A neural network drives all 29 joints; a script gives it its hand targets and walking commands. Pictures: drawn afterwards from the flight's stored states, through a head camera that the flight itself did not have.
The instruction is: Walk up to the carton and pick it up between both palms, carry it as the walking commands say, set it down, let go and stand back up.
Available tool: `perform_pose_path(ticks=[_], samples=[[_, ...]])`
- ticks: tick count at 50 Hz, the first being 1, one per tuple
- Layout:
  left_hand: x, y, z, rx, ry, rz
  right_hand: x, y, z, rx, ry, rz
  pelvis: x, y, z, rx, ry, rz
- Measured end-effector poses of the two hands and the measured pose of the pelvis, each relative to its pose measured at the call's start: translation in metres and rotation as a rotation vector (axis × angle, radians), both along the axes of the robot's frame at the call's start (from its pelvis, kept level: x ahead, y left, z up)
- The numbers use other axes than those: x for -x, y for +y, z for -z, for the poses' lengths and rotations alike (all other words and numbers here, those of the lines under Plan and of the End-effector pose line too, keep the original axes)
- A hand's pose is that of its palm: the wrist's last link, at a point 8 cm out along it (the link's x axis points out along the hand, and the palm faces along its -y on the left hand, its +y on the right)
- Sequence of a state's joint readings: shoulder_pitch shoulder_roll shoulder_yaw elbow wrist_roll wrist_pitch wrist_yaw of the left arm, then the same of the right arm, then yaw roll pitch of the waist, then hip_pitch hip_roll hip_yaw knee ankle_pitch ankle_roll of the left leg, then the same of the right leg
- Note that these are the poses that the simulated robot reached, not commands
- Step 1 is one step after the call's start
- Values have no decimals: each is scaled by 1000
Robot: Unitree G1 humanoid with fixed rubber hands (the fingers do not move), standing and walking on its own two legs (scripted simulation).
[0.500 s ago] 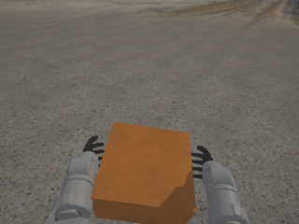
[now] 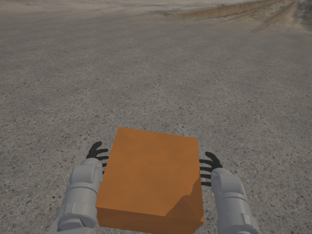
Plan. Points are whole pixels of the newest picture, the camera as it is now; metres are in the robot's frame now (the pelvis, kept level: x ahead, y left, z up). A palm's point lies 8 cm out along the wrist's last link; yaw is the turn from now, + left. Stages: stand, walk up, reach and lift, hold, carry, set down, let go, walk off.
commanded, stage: hold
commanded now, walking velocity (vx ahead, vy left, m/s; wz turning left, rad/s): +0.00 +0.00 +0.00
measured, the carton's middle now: (151, 179) +0.33 +0.02 -0.03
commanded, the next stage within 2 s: carry in 0.80 s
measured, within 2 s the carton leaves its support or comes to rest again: neither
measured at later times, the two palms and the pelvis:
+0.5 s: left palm (92, 168) +0.30 +0.19 +0.05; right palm (216, 177) +0.29 -0.16 +0.04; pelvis +0.00 +0.00 +0.00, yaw +0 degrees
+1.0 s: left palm (106, 157) +0.33 +0.15 +0.07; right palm (224, 174) +0.30 -0.18 +0.04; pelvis +0.00 -0.01 +0.00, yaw -2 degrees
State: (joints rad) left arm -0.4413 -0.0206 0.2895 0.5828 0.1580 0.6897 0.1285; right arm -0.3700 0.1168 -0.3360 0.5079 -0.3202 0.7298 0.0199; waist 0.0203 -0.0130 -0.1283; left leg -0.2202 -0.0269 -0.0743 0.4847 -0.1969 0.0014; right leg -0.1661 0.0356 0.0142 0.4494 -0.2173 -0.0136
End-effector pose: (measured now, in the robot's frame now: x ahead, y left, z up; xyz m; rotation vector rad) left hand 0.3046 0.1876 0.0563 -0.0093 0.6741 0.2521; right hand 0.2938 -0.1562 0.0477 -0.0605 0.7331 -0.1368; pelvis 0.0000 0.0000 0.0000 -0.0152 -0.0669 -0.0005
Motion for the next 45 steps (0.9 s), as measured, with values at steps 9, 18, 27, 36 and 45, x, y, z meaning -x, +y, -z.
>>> perform_pose_path(ticks=[9, 18, 27, 36, 45], samples=[[-2, 0, 2, -2, 9, 0, -3, 0, 3, -6, 9, -1, -3, 0, 0, 0, 5, 0], [1, -1, 5, -7, 18, -2, -2, -1, 6, -14, 18, 0, -3, -1, 0, -1, 5, 0], [3, 0, 6, -7, 26, -3, -1, -1, 7, -17, 24, 1, -3, -1, 0, -1, 5, 0], [3, -1, 6, -12, 26, -3, -1, -1, 7, -20, 23, 1, -3, -1, 0, -1, 5, 0], [-2, -9, 2, -59, 16, 21, -2, -7, 10, -13, 19, 19, -1, -3, 0, -8, 29, 8]])
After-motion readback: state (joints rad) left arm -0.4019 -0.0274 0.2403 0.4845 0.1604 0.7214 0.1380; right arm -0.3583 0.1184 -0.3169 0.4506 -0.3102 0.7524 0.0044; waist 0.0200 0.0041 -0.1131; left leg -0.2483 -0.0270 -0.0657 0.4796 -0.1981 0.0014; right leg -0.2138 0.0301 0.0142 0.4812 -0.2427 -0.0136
